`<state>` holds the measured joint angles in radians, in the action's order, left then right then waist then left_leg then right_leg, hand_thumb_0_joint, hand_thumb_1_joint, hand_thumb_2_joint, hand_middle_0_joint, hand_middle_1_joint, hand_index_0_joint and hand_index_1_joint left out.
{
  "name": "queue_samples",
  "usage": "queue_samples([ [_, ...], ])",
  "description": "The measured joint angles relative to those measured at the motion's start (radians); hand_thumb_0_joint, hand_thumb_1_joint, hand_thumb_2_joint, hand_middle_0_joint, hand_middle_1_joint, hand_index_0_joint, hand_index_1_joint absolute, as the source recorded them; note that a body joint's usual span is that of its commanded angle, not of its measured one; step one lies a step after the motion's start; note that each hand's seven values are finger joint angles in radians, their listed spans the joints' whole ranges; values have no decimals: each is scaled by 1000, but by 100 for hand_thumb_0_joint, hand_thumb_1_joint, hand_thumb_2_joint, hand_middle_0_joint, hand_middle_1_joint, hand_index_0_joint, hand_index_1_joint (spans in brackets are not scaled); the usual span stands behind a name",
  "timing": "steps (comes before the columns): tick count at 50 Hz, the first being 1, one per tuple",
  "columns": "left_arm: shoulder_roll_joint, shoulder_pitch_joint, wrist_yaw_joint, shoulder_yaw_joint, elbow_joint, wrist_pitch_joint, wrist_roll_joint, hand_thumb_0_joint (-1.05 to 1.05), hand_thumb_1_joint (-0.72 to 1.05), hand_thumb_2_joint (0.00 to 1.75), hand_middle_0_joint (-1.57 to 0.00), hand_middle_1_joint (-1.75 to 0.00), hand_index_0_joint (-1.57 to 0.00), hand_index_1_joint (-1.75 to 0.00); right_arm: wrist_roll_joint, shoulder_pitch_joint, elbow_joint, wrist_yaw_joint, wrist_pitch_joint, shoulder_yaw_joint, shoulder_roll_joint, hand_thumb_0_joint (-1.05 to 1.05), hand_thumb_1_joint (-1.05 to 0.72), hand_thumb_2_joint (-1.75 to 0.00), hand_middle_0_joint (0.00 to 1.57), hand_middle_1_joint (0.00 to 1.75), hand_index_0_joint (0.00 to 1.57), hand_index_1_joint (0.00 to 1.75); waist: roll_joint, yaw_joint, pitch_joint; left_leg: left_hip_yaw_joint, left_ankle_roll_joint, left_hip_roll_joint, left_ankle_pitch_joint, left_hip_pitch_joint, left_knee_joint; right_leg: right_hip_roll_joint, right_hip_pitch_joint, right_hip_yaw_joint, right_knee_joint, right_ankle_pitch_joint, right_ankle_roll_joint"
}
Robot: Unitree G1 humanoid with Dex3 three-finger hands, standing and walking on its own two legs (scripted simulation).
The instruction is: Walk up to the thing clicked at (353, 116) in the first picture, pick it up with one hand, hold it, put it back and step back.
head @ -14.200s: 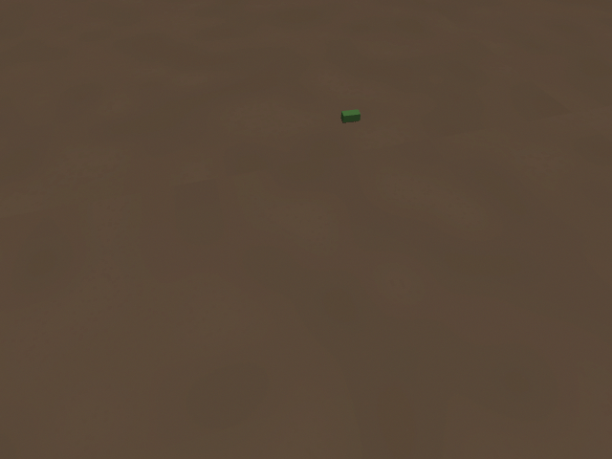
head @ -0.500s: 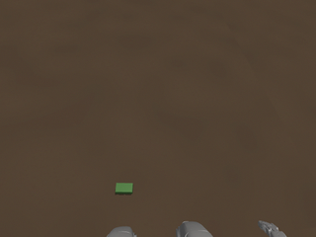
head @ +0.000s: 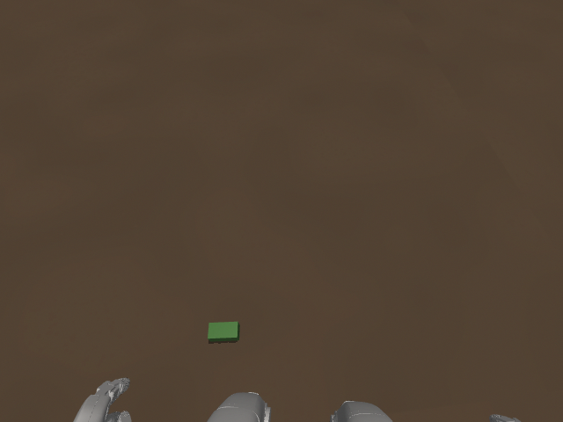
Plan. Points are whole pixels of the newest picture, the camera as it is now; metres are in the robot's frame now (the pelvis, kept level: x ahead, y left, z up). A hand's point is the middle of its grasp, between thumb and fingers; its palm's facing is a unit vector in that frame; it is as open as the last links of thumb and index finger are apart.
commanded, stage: walk up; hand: left
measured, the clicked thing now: (224, 331) +0.40 +0.27 -0.73
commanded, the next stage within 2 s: stand in 1.42 s
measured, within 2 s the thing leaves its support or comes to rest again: neither
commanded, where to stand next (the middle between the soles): +0.01 +0.02 m, yaw +1 degrees
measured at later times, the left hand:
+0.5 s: hand out of the picture +0.06 +0.27 -0.12, palm faces +0.06 -0.94 -0.34, open 7.4 cm
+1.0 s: hand out of the picture +0.04 +0.27 -0.13, palm faces +0.05 -0.95 -0.32, open 7.4 cm
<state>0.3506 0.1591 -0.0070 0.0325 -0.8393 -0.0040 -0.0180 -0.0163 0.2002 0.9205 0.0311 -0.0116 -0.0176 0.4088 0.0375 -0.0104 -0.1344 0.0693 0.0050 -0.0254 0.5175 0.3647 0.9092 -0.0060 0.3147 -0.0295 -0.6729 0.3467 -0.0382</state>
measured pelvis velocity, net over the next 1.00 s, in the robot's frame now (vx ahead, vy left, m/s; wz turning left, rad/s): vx -0.01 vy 0.02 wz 0.04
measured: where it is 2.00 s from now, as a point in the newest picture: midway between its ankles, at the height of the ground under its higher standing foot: outside the picture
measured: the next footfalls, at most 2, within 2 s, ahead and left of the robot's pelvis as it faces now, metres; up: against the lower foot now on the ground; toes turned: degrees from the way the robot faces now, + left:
left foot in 0.06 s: +0.02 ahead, +0.13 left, +0.00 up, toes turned -1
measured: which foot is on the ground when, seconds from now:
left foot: up 0.00-0.04, down 0.06-1.00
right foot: down 0.00-1.00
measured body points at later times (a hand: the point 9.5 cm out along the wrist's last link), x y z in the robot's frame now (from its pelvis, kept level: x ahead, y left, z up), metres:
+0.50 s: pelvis -0.02 +0.01 +0.02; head -0.02 +0.01 +0.47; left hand +0.06 +0.32 -0.10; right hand +0.11 -0.28 -0.10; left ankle -0.02 +0.13 -0.72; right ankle +0.01 -0.10 -0.72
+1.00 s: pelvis -0.01 +0.02 +0.03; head +0.00 +0.02 +0.48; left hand +0.04 +0.32 -0.11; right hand +0.07 -0.28 -0.11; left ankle -0.02 +0.13 -0.72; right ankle +0.01 -0.10 -0.72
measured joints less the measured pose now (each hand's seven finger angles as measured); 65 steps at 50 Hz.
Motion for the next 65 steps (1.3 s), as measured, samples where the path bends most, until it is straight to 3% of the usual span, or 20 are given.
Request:
queue_samples([
  [2, 3, -7, 2, -2, 2, 6, 7, 0, 90, 90, -21, -30, -21, -30, 9, 8, 12, -5, 4, 6, -13, 1, -90, -90, 21, 30, 21, 30, -9, 3, 6, -17, -4, 10, -16, -52, -126, 6, 0, -17, -16, 11, 1],
  [5, 21, -26, 3, -3, -16, 1, 20, 0, 90, 90, -21, -30, -21, -30, 21, -5, 30, -10, 17, 6, -45, 1, -90, -90, 21, 30, 21, 30, -63, 0, -8, -45, -7, -14, -167, -119, -263, 40, 0, -8, -59, 32, 13],
  [11, 13, -34, -3, -13, -96, 0, 23, 1, 90, 90, -21, -30, -20, -30, 14, -35, 45, -29, 22, 21, -55, 1, -90, -90, 21, 30, 21, 30, -51, -2, 27, -31, -3, 17, -179, -144, -301, 5, -65, -15, 67, -38, 17],
  [27, 15, -72, -12, -16, -255, 18, 19, 1, 90, 90, -21, -30, -20, -30, 14, -121, 139, -41, 27, 33, -53, 1, -90, -90, 21, 30, 21, 30, -27, -17, 73, -23, -11, 8, -311, -228, -508, 13, -167, -21, 302, -180, 32],
  [45, -1, -57, -13, -11, -323, 13, 16, 1, 90, 90, -21, -30, -20, -30, 20, -89, 225, -37, 22, 21, -69, 1, -90, -90, 21, 30, 21, 30, -40, -6, 76, -23, -21, -3, -343, -245, -573, 24, -187, -20, 370, -213, 45],
  [65, -5, -95, -3, -10, -315, 15, 17, 0, 90, 90, -21, -30, -20, -30, 17, -122, 214, -31, 25, 15, -63, 1, -90, -90, 21, 30, 21, 30, -29, -1, 83, -18, -17, 0, -329, -266, -586, 22, -202, -25, 368, -189, 42],
])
